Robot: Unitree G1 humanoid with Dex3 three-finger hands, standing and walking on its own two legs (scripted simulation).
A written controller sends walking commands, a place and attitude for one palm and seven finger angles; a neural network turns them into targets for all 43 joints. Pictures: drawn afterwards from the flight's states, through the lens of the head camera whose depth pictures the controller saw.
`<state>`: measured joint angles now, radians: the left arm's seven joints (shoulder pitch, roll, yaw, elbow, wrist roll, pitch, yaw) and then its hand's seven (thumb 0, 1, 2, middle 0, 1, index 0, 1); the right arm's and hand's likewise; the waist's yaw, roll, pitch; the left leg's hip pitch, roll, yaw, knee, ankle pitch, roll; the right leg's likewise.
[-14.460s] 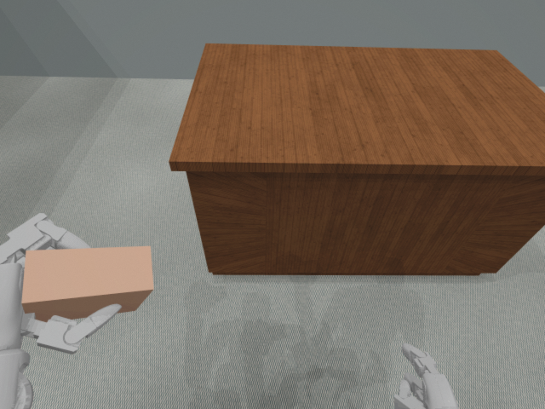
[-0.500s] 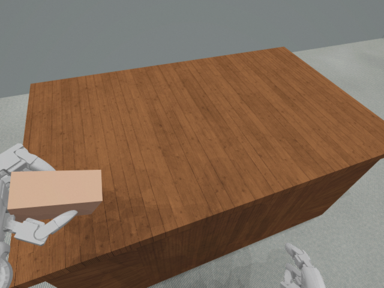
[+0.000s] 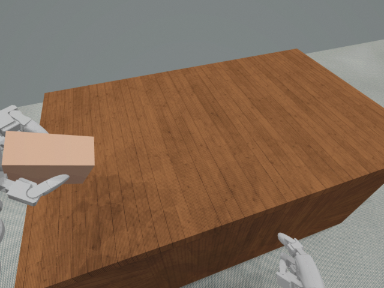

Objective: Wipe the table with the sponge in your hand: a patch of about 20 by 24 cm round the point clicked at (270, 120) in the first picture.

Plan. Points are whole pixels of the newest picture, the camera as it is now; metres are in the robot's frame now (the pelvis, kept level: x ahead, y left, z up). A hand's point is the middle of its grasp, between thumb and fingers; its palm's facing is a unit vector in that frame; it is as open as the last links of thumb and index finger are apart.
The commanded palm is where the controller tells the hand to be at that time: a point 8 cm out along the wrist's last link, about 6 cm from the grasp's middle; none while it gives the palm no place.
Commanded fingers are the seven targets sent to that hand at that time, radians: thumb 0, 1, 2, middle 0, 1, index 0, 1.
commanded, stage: turn the palm down, sponge in hand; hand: left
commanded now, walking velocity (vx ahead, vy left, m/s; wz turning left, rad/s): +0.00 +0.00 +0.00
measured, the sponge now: (63, 161) +0.26 +0.25 +0.18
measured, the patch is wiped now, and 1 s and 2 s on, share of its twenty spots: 0.00 0.00 0.00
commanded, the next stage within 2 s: none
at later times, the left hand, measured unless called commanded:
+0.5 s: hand (67, 199) +0.21 +0.24 +0.14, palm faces +0.25 -0.56 -0.79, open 9.4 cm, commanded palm +0.17 +0.26 +0.18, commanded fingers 0.00 0.10 1.30 -1.20 -1.60 -1.20 -1.60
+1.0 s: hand (70, 205) +0.21 +0.24 +0.12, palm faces +0.17 -0.35 -0.92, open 9.4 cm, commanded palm +0.19 +0.26 +0.18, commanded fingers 0.00 0.10 1.30 -1.20 -1.60 -1.20 -1.60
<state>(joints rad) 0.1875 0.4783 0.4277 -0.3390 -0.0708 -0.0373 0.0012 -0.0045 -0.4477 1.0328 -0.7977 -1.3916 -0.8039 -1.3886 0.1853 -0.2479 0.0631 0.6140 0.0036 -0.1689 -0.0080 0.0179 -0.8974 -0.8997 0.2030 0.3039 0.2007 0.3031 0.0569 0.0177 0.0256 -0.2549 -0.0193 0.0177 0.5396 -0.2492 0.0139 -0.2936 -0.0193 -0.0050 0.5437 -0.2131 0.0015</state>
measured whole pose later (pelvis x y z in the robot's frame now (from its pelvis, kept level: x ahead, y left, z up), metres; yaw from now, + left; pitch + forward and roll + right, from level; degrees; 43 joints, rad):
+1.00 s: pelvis +0.02 -0.04 -0.01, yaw +1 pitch -2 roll +1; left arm 0.42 0.57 0.19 -0.39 0.48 0.11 0.05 0.00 -0.45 1.03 -0.80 -1.39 -0.81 -1.39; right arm 0.17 -0.28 0.01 0.59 0.02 -0.06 -0.14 0.02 -0.90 -0.90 0.20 0.30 0.20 0.30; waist 0.09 0.08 -0.01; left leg -0.29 0.03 -0.01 0.63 -0.32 -0.03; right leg -0.33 0.02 -0.04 0.64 -0.29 -0.05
